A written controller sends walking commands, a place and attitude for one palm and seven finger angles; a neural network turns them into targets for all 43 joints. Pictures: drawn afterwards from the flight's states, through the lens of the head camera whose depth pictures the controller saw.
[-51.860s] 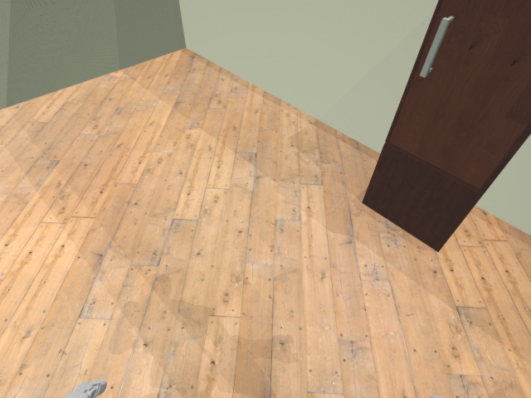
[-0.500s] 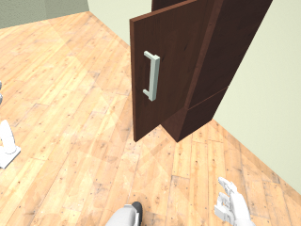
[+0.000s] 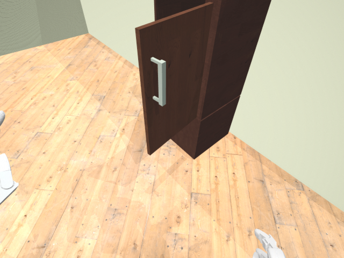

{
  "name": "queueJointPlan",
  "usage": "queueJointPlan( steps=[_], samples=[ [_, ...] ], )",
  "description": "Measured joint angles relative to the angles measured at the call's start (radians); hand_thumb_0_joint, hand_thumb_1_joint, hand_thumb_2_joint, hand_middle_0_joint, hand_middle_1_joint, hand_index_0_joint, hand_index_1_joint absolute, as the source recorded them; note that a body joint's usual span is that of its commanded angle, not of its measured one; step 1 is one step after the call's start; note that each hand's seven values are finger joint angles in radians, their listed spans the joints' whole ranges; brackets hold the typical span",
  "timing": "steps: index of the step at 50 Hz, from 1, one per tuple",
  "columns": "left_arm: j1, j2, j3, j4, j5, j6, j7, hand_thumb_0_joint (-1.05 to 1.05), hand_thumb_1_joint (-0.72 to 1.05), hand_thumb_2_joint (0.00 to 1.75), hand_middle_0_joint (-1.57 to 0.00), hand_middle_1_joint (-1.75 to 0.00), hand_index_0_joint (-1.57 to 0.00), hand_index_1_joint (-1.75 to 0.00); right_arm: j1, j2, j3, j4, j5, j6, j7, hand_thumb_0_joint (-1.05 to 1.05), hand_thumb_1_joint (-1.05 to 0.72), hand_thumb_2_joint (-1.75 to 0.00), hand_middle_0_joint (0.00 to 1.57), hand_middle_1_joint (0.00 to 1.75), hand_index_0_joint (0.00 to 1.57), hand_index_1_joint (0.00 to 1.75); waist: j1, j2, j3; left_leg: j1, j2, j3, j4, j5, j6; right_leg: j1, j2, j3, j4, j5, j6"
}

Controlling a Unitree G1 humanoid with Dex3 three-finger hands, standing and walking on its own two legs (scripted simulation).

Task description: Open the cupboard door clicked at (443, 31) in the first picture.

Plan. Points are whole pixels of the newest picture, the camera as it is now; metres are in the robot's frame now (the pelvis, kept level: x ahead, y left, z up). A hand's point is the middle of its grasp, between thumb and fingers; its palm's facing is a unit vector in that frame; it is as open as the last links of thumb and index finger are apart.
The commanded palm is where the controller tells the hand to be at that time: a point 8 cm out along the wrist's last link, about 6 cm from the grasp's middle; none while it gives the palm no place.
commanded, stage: stop stepping back and stand still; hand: left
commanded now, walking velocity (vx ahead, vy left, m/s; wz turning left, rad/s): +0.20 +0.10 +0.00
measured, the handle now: (158, 82) +0.66 +0.10 +0.06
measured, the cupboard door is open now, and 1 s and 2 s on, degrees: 97 97 97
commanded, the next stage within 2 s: let the arm hang, fingers relaxed in 1.38 s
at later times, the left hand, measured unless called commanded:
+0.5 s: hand (1, 179) +0.20 +0.29 +0.17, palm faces +0.49 -0.74 -0.47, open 7.4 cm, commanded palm +0.13 +0.32 +0.18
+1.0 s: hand out of the picture +0.17 +0.31 +0.16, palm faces +0.41 -0.78 -0.48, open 7.4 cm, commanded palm +0.11 +0.35 +0.18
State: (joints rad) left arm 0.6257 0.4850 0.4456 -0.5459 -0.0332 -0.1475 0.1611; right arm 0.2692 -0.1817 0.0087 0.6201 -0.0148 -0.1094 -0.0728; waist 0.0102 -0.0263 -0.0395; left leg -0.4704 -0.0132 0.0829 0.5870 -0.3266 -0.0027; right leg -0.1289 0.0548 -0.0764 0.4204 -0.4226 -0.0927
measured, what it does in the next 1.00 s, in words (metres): steps on the spot: left foot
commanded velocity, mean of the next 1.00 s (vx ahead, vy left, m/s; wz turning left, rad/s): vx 0.05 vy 0.02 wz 0.00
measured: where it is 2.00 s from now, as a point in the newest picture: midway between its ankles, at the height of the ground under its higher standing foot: outside the picture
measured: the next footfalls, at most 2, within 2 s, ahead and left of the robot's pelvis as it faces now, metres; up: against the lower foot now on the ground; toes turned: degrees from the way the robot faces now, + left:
left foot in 0.36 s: +0.03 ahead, +0.15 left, +0.00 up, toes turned +4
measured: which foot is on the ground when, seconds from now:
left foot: up 0.00-0.34, down 0.36-1.00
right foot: down 0.00-1.00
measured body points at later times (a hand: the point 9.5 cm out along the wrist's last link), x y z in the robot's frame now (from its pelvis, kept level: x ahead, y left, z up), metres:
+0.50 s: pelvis +0.00 +0.02 -0.01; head -0.01 +0.02 +0.44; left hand +0.16 +0.33 +0.20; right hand +0.16 -0.21 -0.08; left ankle -0.01 +0.14 -0.74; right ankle -0.03 -0.06 -0.74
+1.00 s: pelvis -0.03 +0.05 +0.00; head -0.02 +0.05 +0.45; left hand +0.14 +0.35 +0.18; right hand +0.14 -0.18 -0.08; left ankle -0.01 +0.15 -0.74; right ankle -0.03 -0.06 -0.74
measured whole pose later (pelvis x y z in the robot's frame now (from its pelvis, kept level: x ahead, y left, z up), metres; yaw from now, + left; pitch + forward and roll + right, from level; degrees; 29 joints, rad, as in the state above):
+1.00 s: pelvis -0.03 +0.05 +0.00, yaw +0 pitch -1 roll -1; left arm 0.57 0.40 0.40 -0.45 -0.04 -0.19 0.15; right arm 0.20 -0.21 0.01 0.60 0.01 -0.10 -0.07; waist -0.01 0.01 0.03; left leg -0.23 0.02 0.06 0.47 -0.23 0.02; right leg -0.19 0.01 -0.06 0.43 -0.24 -0.02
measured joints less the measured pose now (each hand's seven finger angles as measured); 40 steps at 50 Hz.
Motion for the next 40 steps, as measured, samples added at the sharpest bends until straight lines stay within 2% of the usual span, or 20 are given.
queueJointPlan(
  steps=[1,3,6,8,11,15,18,19,21,23,24,27,29,33,35,40],
  samples=[
    [-0.026,-0.019,-0.005,0.016,-0.002,0.002,-0.007,0.02,0.89,0.90,-0.21,-0.30,-0.22,-0.30,-0.020,-0.017,-0.004,0.024,-0.002,0.008,0.000,0.01,-0.90,-0.90,0.20,0.30,0.20,0.30,0.016,0.018,0.012,-0.053,0.009,-0.031,0.155,-0.007,-0.005,-0.025,0.006,-0.003,0.020,0.099,-0.012],
    [-0.062,-0.047,-0.011,0.064,-0.005,-0.007,-0.022,0.02,0.89,0.90,-0.21,-0.30,-0.22,-0.30,-0.037,-0.032,-0.009,0.077,-0.002,0.029,0.007,0.01,-0.90,-0.90,0.20,0.30,0.20,0.30,0.028,0.026,0.005,-0.107,0.024,-0.056,0.380,0.025,-0.021,-0.050,0.008,-0.003,0.055,0.131,-0.018],
    [-0.099,-0.096,-0.034,0.163,0.001,-0.027,-0.020,0.01,0.89,0.90,-0.21,-0.30,-0.22,-0.30,-0.009,-0.035,-0.017,0.098,0.009,0.037,-0.002,0.01,-0.90,-0.90,0.20,0.30,0.20,0.30,0.020,0.013,-0.037,-0.091,0.042,-0.060,0.473,0.089,-0.017,-0.039,-0.009,-0.005,0.020,0.129,-0.008],
    [-0.108,-0.132,-0.056,0.209,0.008,-0.032,-0.011,0.01,0.89,0.90,-0.21,-0.30,-0.21,-0.30,0.004,-0.046,-0.024,0.093,0.013,0.026,-0.015,0.01,-0.90,-0.90,0.20,0.30,0.20,0.30,0.010,0.015,-0.047,-0.047,0.054,-0.056,0.431,0.084,-0.006,-0.031,-0.020,-0.007,-0.005,0.142,-0.003],
    [-0.113,-0.159,-0.091,0.220,0.019,-0.040,-0.005,0.02,0.89,0.90,-0.21,-0.30,-0.21,-0.30,0.009,-0.061,-0.035,0.084,0.011,0.007,-0.029,0.01,-0.90,-0.90,0.20,0.30,0.20,0.30,0.000,0.014,-0.034,0.035,0.063,-0.037,0.286,0.054,0.014,-0.023,-0.037,-0.010,-0.020,0.152,0.004],
    [-0.101,-0.130,-0.087,0.137,0.022,-0.063,0.002,0.02,0.89,0.90,-0.21,-0.30,-0.22,-0.30,0.004,-0.059,-0.038,0.062,0.008,-0.011,-0.034,0.01,-0.90,-0.90,0.20,0.30,0.20,0.30,-0.001,-0.012,0.000,0.153,0.056,0.008,0.054,0.032,0.033,-0.026,-0.051,-0.010,0.000,0.139,0.011],
    [-0.079,-0.096,-0.046,0.067,0.010,-0.082,0.014,0.02,0.89,0.90,-0.21,-0.30,-0.22,-0.30,-0.007,-0.062,-0.035,0.027,0.006,-0.018,-0.028,0.01,-0.90,-0.90,0.20,0.30,0.20,0.30,0.000,0.000,0.018,0.247,0.049,0.019,-0.112,0.107,0.042,-0.041,-0.035,-0.008,0.057,0.107,0.021],
    [-0.075,-0.084,-0.029,0.056,0.005,-0.087,0.017,0.02,0.89,0.90,-0.21,-0.30,-0.22,-0.30,-0.017,-0.058,-0.037,0.020,0.007,-0.018,-0.026,0.01,-0.90,-0.90,0.20,0.30,0.20,0.30,-0.003,0.002,0.021,0.264,0.049,0.014,-0.132,0.080,0.020,-0.055,-0.032,-0.006,0.094,0.087,0.026],
    [-0.088,-0.063,-0.007,0.066,-0.002,-0.087,0.021,0.02,0.89,0.90,-0.21,-0.30,-0.22,-0.30,-0.038,-0.036,-0.036,0.016,0.014,-0.011,-0.017,0.01,-0.90,-0.90,0.20,0.30,0.20,0.30,-0.004,-0.018,0.028,0.263,0.036,0.024,-0.103,0.052,-0.001,-0.079,-0.048,0.018,0.167,0.061,0.061],
    [-0.105,-0.056,0.003,0.093,0.000,-0.079,0.017,0.02,0.89,0.90,-0.21,-0.30,-0.22,-0.30,-0.047,-0.020,-0.027,0.009,0.013,-0.015,-0.010,0.01,-0.90,-0.90,0.20,0.30,0.20,0.30,-0.008,-0.016,0.027,0.260,0.032,0.026,-0.078,0.041,-0.001,-0.088,-0.055,0.027,0.178,0.045,0.083],
    [-0.113,-0.057,0.004,0.105,0.002,-0.072,0.014,0.02,0.89,0.90,-0.21,-0.30,-0.22,-0.30,-0.051,-0.014,-0.020,0.006,0.013,-0.019,-0.007,0.01,-0.90,-0.90,0.20,0.30,0.20,0.30,-0.010,-0.010,0.029,0.259,0.033,0.025,-0.067,0.035,0.000,-0.086,-0.056,0.024,0.171,0.052,0.082],
    [-0.122,-0.083,-0.017,0.131,0.005,-0.058,0.002,0.02,0.89,0.90,-0.21,-0.30,-0.21,-0.30,-0.056,-0.005,0.000,0.003,0.018,-0.022,0.005,0.01,-0.90,-0.90,0.20,0.30,0.20,0.30,-0.021,0.034,0.035,0.248,0.051,0.004,-0.044,0.024,0.000,-0.062,-0.037,0.002,0.129,0.078,0.045],
    [-0.104,-0.099,-0.032,0.124,0.002,-0.055,-0.005,0.02,0.89,0.90,-0.21,-0.30,-0.21,-0.30,-0.060,0.000,0.010,0.002,0.021,-0.015,0.015,0.01,-0.90,-0.90,0.20,0.30,0.20,0.30,-0.023,0.052,0.037,0.232,0.060,-0.003,-0.033,0.022,-0.002,-0.063,-0.027,-0.003,0.107,0.092,0.040],
    [-0.060,-0.108,-0.058,0.094,0.000,-0.056,-0.016,0.02,0.89,0.90,-0.21,-0.30,-0.21,-0.30,-0.061,0.002,0.016,0.006,0.021,0.007,0.021,0.01,-0.90,-0.90,0.20,0.30,0.20,0.30,-0.016,0.051,0.053,0.215,0.054,-0.035,-0.019,0.023,0.003,-0.067,-0.024,-0.002,0.091,0.104,0.044],
    [-0.045,-0.102,-0.057,0.082,-0.002,-0.054,-0.016,0.02,0.89,0.90,-0.21,-0.30,-0.22,-0.30,-0.057,0.002,0.015,0.012,0.019,0.016,0.016,0.01,-0.90,-0.90,0.20,0.30,0.20,0.30,-0.014,0.037,0.060,0.234,0.043,-0.034,-0.055,0.026,-0.002,-0.063,-0.033,0.002,0.088,0.106,0.052],
    [-0.052,-0.078,-0.032,0.070,-0.004,-0.046,-0.008,0.02,0.89,0.90,-0.21,-0.30,-0.22,-0.30,-0.054,-0.008,0.009,0.001,0.019,0.018,0.003,0.01,-0.90,-0.90,0.20,0.30,0.20,0.30,-0.003,0.020,0.076,0.252,0.029,-0.022,-0.096,0.060,0.013,-0.053,-0.046,0.013,0.060,0.129,0.069]
  ],
)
